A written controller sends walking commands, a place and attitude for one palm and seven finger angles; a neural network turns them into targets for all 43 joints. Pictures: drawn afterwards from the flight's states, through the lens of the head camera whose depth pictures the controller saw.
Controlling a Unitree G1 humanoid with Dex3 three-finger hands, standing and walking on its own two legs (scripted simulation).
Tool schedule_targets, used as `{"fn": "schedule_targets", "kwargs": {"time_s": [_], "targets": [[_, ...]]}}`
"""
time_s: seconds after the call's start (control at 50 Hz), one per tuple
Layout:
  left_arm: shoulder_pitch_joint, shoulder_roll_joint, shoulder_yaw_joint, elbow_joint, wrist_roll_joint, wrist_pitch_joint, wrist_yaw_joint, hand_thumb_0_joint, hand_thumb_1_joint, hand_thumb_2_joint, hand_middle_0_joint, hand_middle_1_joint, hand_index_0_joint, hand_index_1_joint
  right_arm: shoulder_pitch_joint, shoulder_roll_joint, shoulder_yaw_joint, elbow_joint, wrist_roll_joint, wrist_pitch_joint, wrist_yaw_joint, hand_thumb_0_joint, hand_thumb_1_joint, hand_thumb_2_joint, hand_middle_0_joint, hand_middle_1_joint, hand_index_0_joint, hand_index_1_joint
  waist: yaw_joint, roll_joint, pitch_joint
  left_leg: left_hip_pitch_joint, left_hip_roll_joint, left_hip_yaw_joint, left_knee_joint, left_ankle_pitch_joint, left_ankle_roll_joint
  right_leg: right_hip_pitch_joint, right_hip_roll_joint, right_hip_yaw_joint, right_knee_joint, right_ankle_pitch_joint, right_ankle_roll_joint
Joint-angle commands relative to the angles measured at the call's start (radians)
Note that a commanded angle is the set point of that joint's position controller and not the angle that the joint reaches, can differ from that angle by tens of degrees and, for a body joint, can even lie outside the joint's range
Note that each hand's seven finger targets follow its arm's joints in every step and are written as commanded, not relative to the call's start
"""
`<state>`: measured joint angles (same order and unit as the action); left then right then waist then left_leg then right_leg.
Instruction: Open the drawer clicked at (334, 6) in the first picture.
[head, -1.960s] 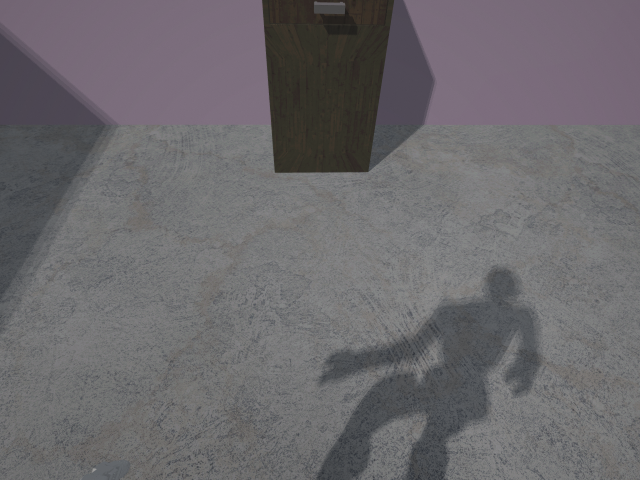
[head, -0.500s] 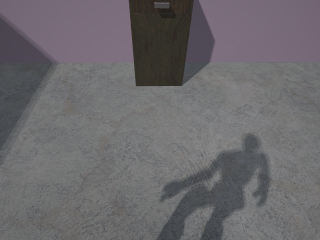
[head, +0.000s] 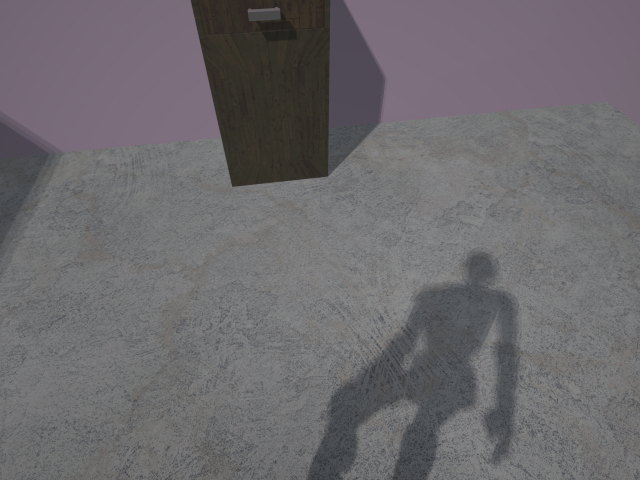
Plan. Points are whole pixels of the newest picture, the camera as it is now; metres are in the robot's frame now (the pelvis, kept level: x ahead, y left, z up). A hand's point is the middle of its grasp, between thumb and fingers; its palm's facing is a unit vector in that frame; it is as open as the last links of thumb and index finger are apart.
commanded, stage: walk to a spot facing it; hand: left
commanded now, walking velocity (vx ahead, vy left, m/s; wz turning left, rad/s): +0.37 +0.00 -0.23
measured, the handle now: (263, 12) +1.53 +0.29 +0.02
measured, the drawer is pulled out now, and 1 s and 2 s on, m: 0.00 0.00 0.00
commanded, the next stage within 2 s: turn to face it in 1.62 s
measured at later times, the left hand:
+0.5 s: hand out of the picture +0.16 +0.23 -0.18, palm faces -0.05 -0.99 -0.15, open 7.4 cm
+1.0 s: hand (290, 264) +0.55 +0.10 -0.16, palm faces -0.34 -0.92 -0.18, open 7.4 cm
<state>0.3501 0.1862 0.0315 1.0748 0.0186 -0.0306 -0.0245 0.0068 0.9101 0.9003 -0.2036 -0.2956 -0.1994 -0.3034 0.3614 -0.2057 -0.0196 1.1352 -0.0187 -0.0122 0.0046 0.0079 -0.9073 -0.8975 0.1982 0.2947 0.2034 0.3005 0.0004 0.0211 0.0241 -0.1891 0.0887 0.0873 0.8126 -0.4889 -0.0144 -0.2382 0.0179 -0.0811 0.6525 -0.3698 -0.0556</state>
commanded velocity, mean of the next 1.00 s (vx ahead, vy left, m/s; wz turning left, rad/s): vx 0.37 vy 0.00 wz -0.21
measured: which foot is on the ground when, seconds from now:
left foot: up 0.00-0.38, down 0.40-0.98, up 1.00-1.00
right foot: down 0.00-0.40, up 0.42-0.94, down 0.96-1.00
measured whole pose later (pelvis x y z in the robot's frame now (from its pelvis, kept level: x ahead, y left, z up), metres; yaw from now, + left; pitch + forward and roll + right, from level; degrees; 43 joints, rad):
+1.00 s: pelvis +0.39 -0.03 +0.00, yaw -18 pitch -1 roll +1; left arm 0.12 0.15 0.06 1.00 0.03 -0.04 -0.02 0.00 0.91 0.90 -0.20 -0.30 -0.20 -0.30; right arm 0.50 -0.11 -0.03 1.17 -0.02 -0.05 0.00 0.01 -0.91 -0.90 0.20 0.29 0.20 0.30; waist -0.07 0.01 0.07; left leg -0.05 0.13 0.28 0.68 -0.48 -0.03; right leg -0.41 -0.05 -0.15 0.61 -0.16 -0.07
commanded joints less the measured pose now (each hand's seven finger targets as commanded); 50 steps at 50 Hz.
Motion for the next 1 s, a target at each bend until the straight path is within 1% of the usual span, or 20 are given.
{"fn": "schedule_targets", "kwargs": {"time_s": [0.0,0.04,0.12,0.28,0.3,0.34,0.36,0.38,0.4,0.42,0.46,0.54,0.64,0.82,0.86,0.9,0.92,0.94,0.96,0.98], "targets": [[0.267,0.172,0.038,0.035,-0.001,-0.035,0.043,0.0,0.9,0.9,-0.2,-0.3,-0.2,-0.3,-0.243,-0.091,-0.03,-0.155,0.002,-0.057,-0.006,0.0,-0.9,-0.9,0.2,0.3,0.2,0.3,0.111,-0.132,0.103,-0.564,0.028,-0.051,0.387,0.039,0.015,0.291,-0.364,0.554,-0.39,0.365,-0.198],[0.203,0.135,0.027,0.012,0.005,-0.037,0.047,0.0,0.9,0.9,-0.2,-0.3,-0.2,-0.3,-0.216,-0.052,-0.03,-0.134,-0.004,-0.047,0.002,0.0,-0.9,-0.9,0.2,0.3,0.2,0.3,0.063,-0.034,0.114,-0.521,0.045,-0.04,0.354,0.115,0.002,0.216,-0.319,0.434,-0.401,0.355,-0.169],[0.174,0.101,0.016,0.02,0.006,-0.053,0.048,0.0,0.9,0.9,-0.2,-0.3,-0.2,-0.3,-0.185,-0.023,-0.039,-0.131,0.0,-0.023,0.016,0.0,-0.9,-0.9,0.2,0.3,0.2,0.3,0.01,-0.114,0.112,-0.488,0.041,-0.009,0.266,0.257,-0.024,0.151,-0.244,0.286,-0.457,0.387,-0.129],[0.17,0.107,0.027,0.043,0.007,-0.053,0.058,0.0,0.9,0.9,-0.2,-0.3,-0.2,-0.3,-0.304,-0.003,-0.035,-0.199,0.011,-0.044,0.03,0.0,-0.9,-0.9,0.2,0.3,0.2,0.3,0.023,-0.153,0.129,-0.318,0.001,0.034,-0.099,0.33,0.014,0.153,-0.216,0.202,-0.436,0.54,-0.088],[0.167,0.112,0.032,0.043,0.007,-0.053,0.059,0.0,0.9,0.9,-0.2,-0.3,-0.2,-0.3,-0.277,-0.014,-0.038,-0.193,0.01,-0.05,0.024,0.0,-0.9,-0.9,0.2,0.3,0.2,0.3,0.009,-0.148,0.103,-0.239,-0.014,0.035,-0.138,0.311,0.027,0.154,-0.22,0.206,-0.378,0.627,-0.086],[0.138,0.119,0.039,0.038,0.005,-0.053,0.058,0.0,0.9,0.9,-0.2,-0.3,-0.2,-0.3,-0.037,-0.057,-0.055,-0.122,0.0,-0.058,0.006,0.0,-0.9,-0.9,0.2,0.3,0.2,0.3,-0.094,-0.097,-0.01,0.046,-0.051,0.033,-0.239,0.346,0.046,0.107,-0.174,0.154,-0.104,0.715,-0.055],[0.161,0.087,0.039,0.032,-0.001,-0.052,0.051,0.0,0.9,0.9,-0.2,-0.3,-0.2,-0.3,0.112,-0.13,-0.072,-0.079,-0.009,-0.061,-0.006,0.0,-0.9,-0.9,0.2,0.3,0.2,0.3,-0.142,0.026,-0.122,0.267,0.04,-0.075,-0.269,0.325,0.066,-0.002,-0.116,0.123,0.123,0.526,-0.031],[0.25,0.022,0.034,0.023,-0.014,-0.044,0.038,0.0,0.9,0.9,-0.2,-0.3,-0.2,-0.3,0.193,-0.237,-0.096,-0.063,-0.022,-0.065,-0.013,0.0,-0.9,-0.9,0.2,0.3,0.2,0.3,-0.121,0.32,-0.239,0.456,0.333,-0.487,-0.414,0.257,0.155,-0.236,0.033,0.032,0.478,-0.083,0.011],[0.195,0.031,0.03,-0.004,-0.007,-0.047,0.04,0.0,0.9,0.9,-0.2,-0.3,-0.2,-0.3,0.181,-0.235,-0.09,-0.066,-0.006,-0.054,-0.017,0.0,-0.9,-0.9,0.2,0.3,0.2,0.3,-0.11,0.277,-0.22,0.372,0.401,-0.644,-0.565,0.136,0.193,-0.307,0.023,0.119,0.66,-0.181,-0.002],[0.124,0.039,0.026,-0.027,-0.006,-0.042,0.036,0.0,0.9,0.9,-0.2,-0.3,-0.2,-0.3,0.082,-0.198,-0.085,-0.096,-0.001,-0.048,-0.018,0.0,-0.9,-0.9,0.2,0.3,0.2,0.3,-0.083,0.134,-0.08,0.214,0.395,-0.61,-0.612,-0.016,0.217,-0.353,-0.046,0.125,0.719,-0.118,-0.005],[0.054,0.014,0.034,-0.023,0.009,-0.029,0.023,0.0,0.9,0.9,-0.2,-0.3,-0.2,-0.3,-0.034,-0.069,-0.051,-0.112,-0.005,-0.064,-0.02,0.0,-0.9,-0.9,0.2,0.3,0.2,0.3,-0.029,0.079,0.059,-0.011,0.305,-0.386,-0.635,0.041,0.157,-0.356,-0.111,0.122,0.702,0.037,0.007],[0.097,-0.026,0.035,-0.02,0.018,0.017,0.012,0.0,0.9,0.9,-0.2,-0.3,-0.2,-0.3,-0.052,-0.022,-0.04,-0.097,-0.003,-0.085,-0.024,0.0,-0.9,-0.9,0.2,0.3,0.2,0.3,0.038,0.065,0.059,-0.147,0.227,-0.13,-0.653,0.179,0.134,-0.278,-0.134,0.098,0.59,0.114,0.03],[-0.025,-0.002,0.048,-0.078,0.019,0.033,0.001,0.0,0.9,0.9,-0.2,-0.3,-0.2,-0.3,0.004,-0.042,-0.046,-0.086,0.0,-0.093,-0.024,0.0,-0.9,-0.9,0.2,0.3,0.2,0.3,0.03,0.05,0.101,-0.055,0.226,-0.067,-0.707,0.221,0.156,-0.41,-0.163,0.094,0.457,0.243,0.061],[-0.297,-0.002,0.032,-0.16,0.012,0.013,-0.006,0.0,0.9,0.9,-0.2,-0.3,-0.2,-0.3,0.171,-0.065,-0.047,-0.015,-0.014,-0.077,-0.023,0.0,-0.9,-0.9,0.2,0.3,0.2,0.3,-0.066,0.058,0.125,0.167,0.246,0.028,-0.625,0.461,0.158,-0.362,-0.125,-0.029,0.026,0.176,0.043],[-0.291,-0.001,0.032,-0.159,0.013,0.005,-0.005,0.0,0.9,0.9,-0.2,-0.3,-0.2,-0.3,0.178,-0.07,-0.045,-0.009,-0.016,-0.071,-0.023,0.0,-0.9,-0.9,0.2,0.3,0.2,0.3,-0.06,0.073,0.115,0.187,0.246,0.064,-0.571,0.567,0.145,-0.3,-0.096,-0.057,-0.022,0.143,0.025],[-0.18,0.018,0.039,-0.123,0.014,-0.006,-0.001,0.0,0.9,0.9,-0.2,-0.3,-0.2,-0.3,0.165,-0.077,-0.044,-0.007,-0.012,-0.067,-0.024,0.0,-0.9,-0.9,0.2,0.3,0.2,0.3,-0.003,0.068,0.037,0.197,0.22,0.118,-0.4,0.787,0.118,-0.119,-0.04,-0.101,-0.107,0.129,-0.002],[-0.048,0.05,0.048,-0.076,0.018,-0.016,0.004,0.0,0.9,0.9,-0.2,-0.3,-0.2,-0.3,0.151,-0.075,-0.043,-0.01,-0.006,-0.066,-0.02,0.0,-0.9,-0.9,0.2,0.3,0.2,0.3,0.056,0.031,-0.036,0.113,0.183,0.155,-0.22,0.835,0.087,0.094,-0.023,-0.099,-0.147,0.178,-0.025],[0.098,0.13,0.07,-0.031,0.022,-0.028,0.014,0.0,0.9,0.9,-0.2,-0.3,-0.2,-0.3,0.134,-0.046,-0.037,-0.028,0.006,-0.069,-0.01,0.0,-0.9,-0.9,0.2,0.3,0.2,0.3,0.121,-0.086,-0.132,-0.118,0.133,0.199,0.031,0.64,0.044,0.36,-0.187,0.097,-0.173,0.145,-0.084],[0.218,0.243,0.1,-0.003,0.011,-0.032,0.026,0.0,0.9,0.9,-0.2,-0.3,-0.2,-0.3,0.124,0.006,-0.024,-0.072,0.014,-0.076,-0.007,0.0,-0.9,-0.9,0.2,0.3,0.2,0.3,0.137,-0.309,-0.233,-0.398,-0.021,0.18,0.347,-0.02,-0.006,0.568,-0.45,0.531,-0.282,0.246,-0.21],[0.204,0.255,0.102,0.0,-0.007,-0.029,0.032,0.0,0.9,0.9,-0.2,-0.3,-0.2,-0.3,0.04,-0.036,-0.034,-0.089,0.015,-0.072,-0.01,0.0,-0.9,-0.9,0.2,0.3,0.2,0.3,0.144,-0.202,-0.212,-0.463,0.001,0.031,0.496,-0.064,0.018,0.521,-0.468,0.56,-0.344,0.268,-0.24]]}}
